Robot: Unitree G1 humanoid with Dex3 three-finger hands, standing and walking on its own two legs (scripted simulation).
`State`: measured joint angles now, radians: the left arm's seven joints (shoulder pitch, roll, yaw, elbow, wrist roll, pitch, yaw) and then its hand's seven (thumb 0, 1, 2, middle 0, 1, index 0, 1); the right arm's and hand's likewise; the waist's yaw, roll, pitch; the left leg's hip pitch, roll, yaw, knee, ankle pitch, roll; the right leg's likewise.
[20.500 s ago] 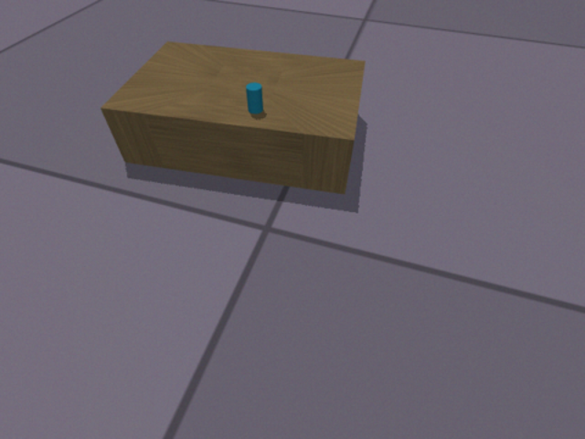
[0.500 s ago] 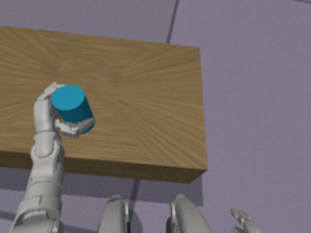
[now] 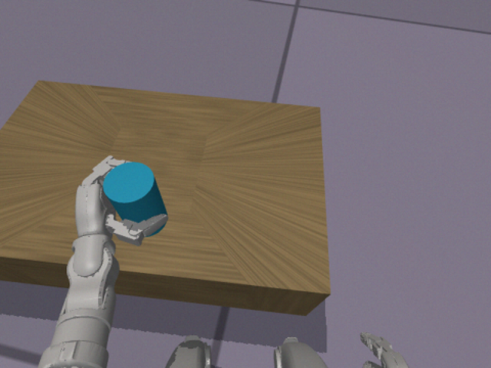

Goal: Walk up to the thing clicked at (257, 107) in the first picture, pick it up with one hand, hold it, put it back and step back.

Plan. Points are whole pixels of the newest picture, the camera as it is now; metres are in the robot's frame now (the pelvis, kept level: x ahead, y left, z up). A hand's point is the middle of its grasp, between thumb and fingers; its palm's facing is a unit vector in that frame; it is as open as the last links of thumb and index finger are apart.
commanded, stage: lift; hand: left
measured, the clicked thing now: (139, 202) +0.37 +0.17 +0.05
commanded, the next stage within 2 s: hold in 0.46 s
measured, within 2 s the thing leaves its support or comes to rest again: neither
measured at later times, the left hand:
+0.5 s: hand (135, 198) +0.37 +0.17 +0.07, palm faces +0.17 -0.99 -0.03, open 10.3 cm
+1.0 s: hand (132, 196) +0.36 +0.17 +0.08, palm faces +0.16 -0.99 -0.03, open 10.3 cm
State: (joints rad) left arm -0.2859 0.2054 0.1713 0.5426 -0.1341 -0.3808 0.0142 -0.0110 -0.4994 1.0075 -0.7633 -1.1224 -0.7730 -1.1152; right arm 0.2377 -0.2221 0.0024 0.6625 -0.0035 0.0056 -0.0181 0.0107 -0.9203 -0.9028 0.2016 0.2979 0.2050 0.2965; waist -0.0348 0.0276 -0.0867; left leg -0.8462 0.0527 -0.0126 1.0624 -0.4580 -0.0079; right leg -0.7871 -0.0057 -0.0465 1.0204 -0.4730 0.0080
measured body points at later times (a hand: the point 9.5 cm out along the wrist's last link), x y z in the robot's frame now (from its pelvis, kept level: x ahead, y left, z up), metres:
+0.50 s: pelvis +0.01 +0.00 +0.02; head +0.07 +0.00 +0.47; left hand +0.35 +0.22 +0.07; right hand +0.14 -0.25 -0.09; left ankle +0.03 +0.12 -0.67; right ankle +0.01 -0.13 -0.67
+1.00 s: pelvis +0.01 +0.00 +0.03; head +0.06 +0.01 +0.48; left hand +0.34 +0.22 +0.09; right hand +0.14 -0.24 -0.08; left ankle +0.03 +0.12 -0.67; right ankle +0.01 -0.13 -0.67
